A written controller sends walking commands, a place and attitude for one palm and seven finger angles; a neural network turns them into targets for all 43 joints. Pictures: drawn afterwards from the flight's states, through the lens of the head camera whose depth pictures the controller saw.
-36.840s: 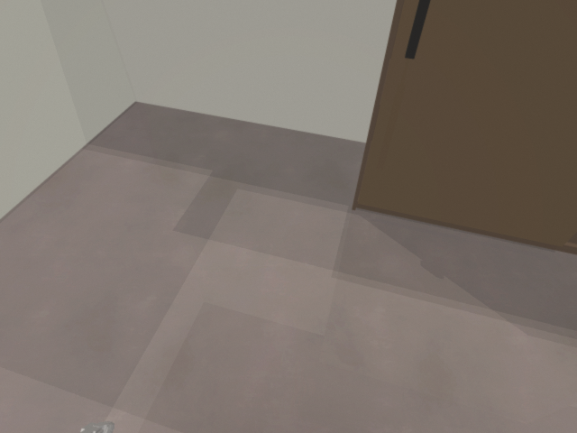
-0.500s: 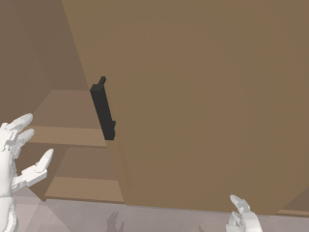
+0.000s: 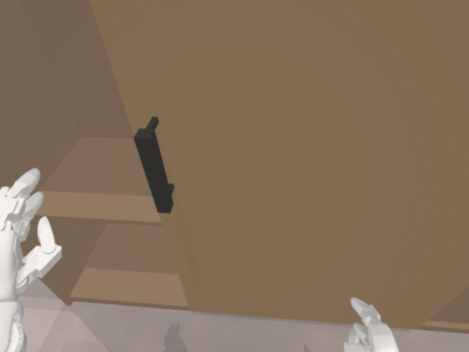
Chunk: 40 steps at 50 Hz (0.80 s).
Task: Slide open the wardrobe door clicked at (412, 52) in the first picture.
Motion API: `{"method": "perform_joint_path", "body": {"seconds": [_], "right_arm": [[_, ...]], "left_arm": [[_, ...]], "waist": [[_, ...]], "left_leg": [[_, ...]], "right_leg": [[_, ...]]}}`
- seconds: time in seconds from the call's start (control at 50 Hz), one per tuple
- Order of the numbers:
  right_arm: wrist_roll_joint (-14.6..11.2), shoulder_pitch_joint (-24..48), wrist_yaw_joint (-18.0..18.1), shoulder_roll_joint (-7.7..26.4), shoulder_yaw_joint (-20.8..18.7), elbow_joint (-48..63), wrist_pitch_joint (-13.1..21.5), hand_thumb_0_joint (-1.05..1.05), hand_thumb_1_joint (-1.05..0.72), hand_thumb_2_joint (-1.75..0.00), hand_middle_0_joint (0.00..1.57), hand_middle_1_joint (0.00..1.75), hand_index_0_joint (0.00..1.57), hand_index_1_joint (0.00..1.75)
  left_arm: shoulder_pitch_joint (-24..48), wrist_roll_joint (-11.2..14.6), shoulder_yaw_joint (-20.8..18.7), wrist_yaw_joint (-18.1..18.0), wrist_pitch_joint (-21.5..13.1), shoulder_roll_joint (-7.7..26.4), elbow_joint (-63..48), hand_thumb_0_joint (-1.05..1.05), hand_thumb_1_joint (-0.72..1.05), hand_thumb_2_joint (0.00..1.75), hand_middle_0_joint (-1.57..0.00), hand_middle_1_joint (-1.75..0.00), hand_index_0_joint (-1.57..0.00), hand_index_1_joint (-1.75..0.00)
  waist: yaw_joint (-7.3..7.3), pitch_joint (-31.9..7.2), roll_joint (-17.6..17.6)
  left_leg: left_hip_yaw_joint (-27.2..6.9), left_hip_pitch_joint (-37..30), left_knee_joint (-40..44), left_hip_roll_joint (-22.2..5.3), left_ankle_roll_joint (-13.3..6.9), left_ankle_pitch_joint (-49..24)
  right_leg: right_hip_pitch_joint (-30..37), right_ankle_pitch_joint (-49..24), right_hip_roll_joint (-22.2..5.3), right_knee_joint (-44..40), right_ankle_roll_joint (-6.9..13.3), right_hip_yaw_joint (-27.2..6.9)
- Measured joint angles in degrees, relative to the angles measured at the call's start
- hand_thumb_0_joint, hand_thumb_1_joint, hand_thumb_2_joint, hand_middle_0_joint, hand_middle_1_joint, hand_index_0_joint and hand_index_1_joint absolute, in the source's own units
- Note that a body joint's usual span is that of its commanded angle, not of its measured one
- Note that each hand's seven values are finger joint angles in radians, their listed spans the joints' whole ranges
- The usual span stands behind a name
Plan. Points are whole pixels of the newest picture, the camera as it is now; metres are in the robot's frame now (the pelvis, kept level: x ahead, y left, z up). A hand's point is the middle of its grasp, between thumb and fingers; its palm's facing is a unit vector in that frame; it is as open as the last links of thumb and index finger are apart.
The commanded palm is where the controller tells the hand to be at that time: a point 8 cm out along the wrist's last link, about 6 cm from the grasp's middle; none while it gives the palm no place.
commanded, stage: step back with the hand held close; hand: left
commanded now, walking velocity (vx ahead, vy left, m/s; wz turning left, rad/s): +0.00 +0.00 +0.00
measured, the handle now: (159, 166) +0.41 +0.22 +0.10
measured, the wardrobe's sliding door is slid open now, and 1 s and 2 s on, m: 0.54 0.54 0.54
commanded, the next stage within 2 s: stop stepping back and stand still in 1.02 s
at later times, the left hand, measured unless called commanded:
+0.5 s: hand (23, 267) +0.15 +0.29 +0.16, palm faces +0.37 -0.79 -0.48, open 7.4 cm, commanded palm +0.09 +0.33 +0.17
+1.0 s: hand out of the picture +0.05 +0.32 +0.18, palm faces +0.50 -0.76 -0.41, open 7.5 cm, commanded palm -0.03 +0.35 +0.17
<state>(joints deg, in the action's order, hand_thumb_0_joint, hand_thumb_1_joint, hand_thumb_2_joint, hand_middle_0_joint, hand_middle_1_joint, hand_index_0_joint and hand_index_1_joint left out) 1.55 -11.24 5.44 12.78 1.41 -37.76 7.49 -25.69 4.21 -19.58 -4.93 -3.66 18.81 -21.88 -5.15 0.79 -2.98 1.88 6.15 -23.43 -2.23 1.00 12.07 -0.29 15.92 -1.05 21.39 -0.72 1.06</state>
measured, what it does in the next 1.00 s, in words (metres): walks backwards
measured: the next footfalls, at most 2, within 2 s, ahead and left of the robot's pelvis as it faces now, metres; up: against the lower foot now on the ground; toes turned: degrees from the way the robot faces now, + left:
right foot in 1.08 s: -0.15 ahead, -0.08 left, +0.00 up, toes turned +3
left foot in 1.26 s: -0.11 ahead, +0.16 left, -0.01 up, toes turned +2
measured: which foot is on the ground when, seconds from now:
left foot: down 0.00-1.00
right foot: down 0.00-0.88, up 0.90-1.00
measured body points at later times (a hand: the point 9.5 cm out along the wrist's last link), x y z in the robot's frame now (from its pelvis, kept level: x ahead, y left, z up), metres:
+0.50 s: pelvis -0.05 +0.03 +0.00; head -0.04 +0.04 +0.45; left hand +0.13 +0.33 +0.19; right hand +0.13 -0.21 -0.07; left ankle +0.01 +0.13 -0.74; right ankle -0.04 -0.13 -0.74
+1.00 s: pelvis -0.15 +0.04 -0.02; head -0.14 +0.07 +0.43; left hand +0.02 +0.36 +0.20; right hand +0.02 -0.18 -0.09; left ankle +0.01 +0.13 -0.74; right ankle -0.14 -0.10 -0.71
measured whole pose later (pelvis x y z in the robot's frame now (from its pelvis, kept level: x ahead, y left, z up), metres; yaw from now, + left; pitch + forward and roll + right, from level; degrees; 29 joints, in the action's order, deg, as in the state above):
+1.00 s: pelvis -0.15 +0.04 -0.02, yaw +4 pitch -2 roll -6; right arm 1.1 -12.6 4.7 10.8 -0.5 -35.3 8.6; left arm -24.0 1.9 -26.2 -7.9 -14.8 25.2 -28.5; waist 0.5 3.3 -2.3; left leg -1.3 27.3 -29.7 -2.8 -3.4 3.6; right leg -20.0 25.3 5.0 47.5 -0.3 0.4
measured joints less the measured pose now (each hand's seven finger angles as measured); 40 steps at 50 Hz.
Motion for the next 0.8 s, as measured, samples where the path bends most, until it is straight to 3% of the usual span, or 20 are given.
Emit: {"method": "perform_joint_path", "body": {"seconds": [0.1,0.28,0.42,0.66,0.8], "right_arm": [[-0.09,-0.01,0.01,0.24,-0.04,0.07,-0.20,0.02,-0.90,-0.90,0.21,0.30,0.20,0.30],[-0.68,2.08,-0.62,1.18,-1.22,4.02,-5.39,0.02,-0.90,-0.90,0.21,0.30,0.20,0.30],[-1.29,1.32,-0.21,0.72,-1.82,6.37,-7.01,0.02,-0.90,-0.90,0.21,0.30,0.20,0.30],[-1.65,-1.32,-0.34,-0.31,-0.87,6.32,-3.16,0.02,-0.90,-0.90,0.21,0.30,0.20,0.30],[-0.76,-1.70,-0.69,-0.49,-0.70,3.15,-1.00,0.02,-0.90,-0.90,0.21,0.30,0.20,0.30]], "left_arm": [[0.76,-0.17,-0.31,0.12,-0.40,0.22,0.27,0.02,0.89,0.89,-0.21,-0.30,-0.21,-0.30],[-1.63,-0.90,-2.57,-0.23,-4.26,2.11,-2.25,0.02,0.89,0.90,-0.21,-0.30,-0.20,-0.30],[-5.01,-0.68,-3.50,-0.48,-5.08,5.32,-5.59,0.02,0.89,0.89,-0.22,-0.30,-0.21,-0.30],[-3.08,-2.61,-6.09,-1.89,-8.89,4.65,-5.52,0.02,0.89,0.89,-0.22,-0.30,-0.21,-0.30],[-3.47,-2.52,-4.82,-2.94,-10.33,2.27,-7.07,0.02,0.89,0.90,-0.22,-0.30,-0.21,-0.30]], "waist": [[0.18,-0.01,-0.25],[3.09,-0.28,0.12],[4.08,0.68,2.03],[4.20,1.79,2.34],[2.64,1.42,2.55]], "left_leg": [[-0.23,0.49,-0.14,-0.21,0.00,-0.23],[0.55,7.38,-2.27,-0.39,-0.88,-0.96],[1.71,9.79,-2.55,0.44,-2.03,-2.51],[-0.42,16.31,-8.51,1.02,-3.59,-2.89],[-1.70,19.73,-12.48,1.30,-2.57,3.42]], "right_leg": [[-0.13,-0.41,0.23,-0.44,0.03,0.21],[-6.79,-2.36,0.27,0.32,-0.94,-0.70],[-10.18,-3.47,-0.66,2.05,-1.98,-1.84],[-15.66,-3.77,0.10,8.13,-2.16,-1.76],[-17.62,-5.60,0.56,8.40,-1.79,-1.70]]}}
